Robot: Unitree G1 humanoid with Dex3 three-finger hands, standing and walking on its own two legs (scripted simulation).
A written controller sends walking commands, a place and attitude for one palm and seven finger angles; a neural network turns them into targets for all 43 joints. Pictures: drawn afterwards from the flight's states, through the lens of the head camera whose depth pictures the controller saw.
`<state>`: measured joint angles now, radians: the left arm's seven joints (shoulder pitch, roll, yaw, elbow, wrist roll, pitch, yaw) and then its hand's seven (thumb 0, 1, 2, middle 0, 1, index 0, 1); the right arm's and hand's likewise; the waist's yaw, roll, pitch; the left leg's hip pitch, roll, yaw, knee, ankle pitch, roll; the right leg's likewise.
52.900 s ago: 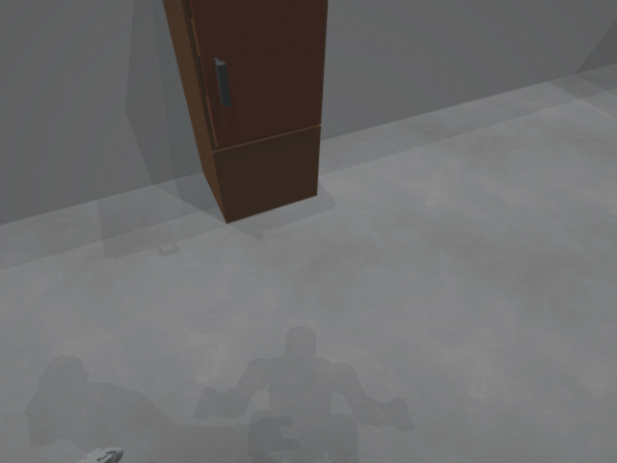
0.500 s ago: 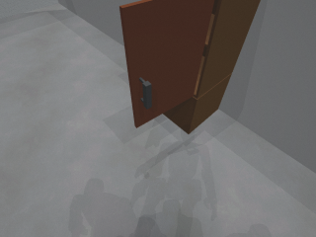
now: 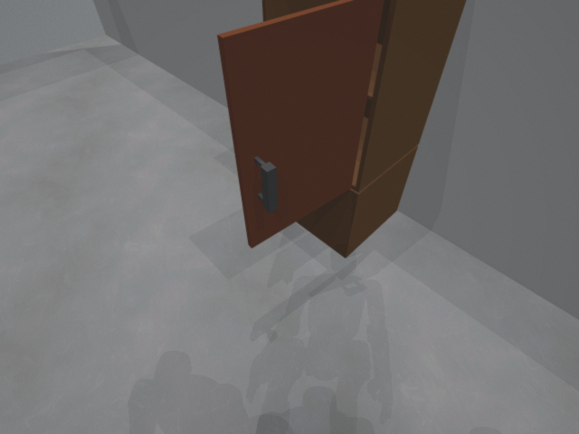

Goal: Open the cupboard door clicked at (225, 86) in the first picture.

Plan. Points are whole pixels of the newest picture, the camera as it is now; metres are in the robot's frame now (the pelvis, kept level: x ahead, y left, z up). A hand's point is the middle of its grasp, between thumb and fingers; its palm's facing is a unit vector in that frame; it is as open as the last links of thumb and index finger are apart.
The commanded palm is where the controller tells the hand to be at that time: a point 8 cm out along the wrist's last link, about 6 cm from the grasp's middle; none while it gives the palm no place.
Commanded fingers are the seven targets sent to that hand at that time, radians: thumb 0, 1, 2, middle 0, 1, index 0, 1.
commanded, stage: let the arm hang, fingers relaxed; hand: left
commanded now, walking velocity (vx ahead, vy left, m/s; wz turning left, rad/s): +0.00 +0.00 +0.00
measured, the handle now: (264, 183) +0.67 +0.09 -0.10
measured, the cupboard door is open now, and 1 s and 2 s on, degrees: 83 83 83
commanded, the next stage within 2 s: look to check the result in 0.12 s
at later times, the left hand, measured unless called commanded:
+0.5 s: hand out of the picture +0.01 +0.19 -0.17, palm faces +0.02 -0.98 -0.21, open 7.4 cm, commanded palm none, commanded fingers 0.00 0.90 0.90 -0.20 -0.30 -0.20 -0.30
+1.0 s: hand out of the picture +0.06 +0.21 -0.16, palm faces +0.00 -0.96 -0.28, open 7.4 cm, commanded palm none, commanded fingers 0.00 0.90 0.90 -0.20 -0.30 -0.20 -0.30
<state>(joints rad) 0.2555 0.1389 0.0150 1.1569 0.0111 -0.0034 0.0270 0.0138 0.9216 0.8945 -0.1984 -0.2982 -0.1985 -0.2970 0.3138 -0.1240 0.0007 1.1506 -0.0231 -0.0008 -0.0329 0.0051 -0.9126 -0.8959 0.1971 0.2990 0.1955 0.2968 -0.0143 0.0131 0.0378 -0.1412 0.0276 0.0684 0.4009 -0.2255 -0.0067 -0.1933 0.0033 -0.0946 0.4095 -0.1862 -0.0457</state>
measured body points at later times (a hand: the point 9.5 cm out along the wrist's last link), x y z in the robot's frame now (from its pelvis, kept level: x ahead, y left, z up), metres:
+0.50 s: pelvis +0.00 +0.01 +0.00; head +0.02 +0.00 +0.45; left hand +0.01 +0.24 -0.15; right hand -0.01 -0.22 -0.16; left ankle +0.00 +0.12 -0.74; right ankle +0.03 -0.09 -0.74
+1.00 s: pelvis +0.01 +0.00 +0.00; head +0.03 -0.01 +0.45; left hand +0.06 +0.26 -0.14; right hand +0.05 -0.26 -0.15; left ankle +0.00 +0.12 -0.74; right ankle +0.03 -0.09 -0.74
